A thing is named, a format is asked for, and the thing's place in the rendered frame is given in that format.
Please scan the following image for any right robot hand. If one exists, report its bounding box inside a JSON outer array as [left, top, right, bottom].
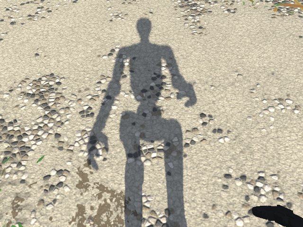
[[252, 205, 303, 227]]

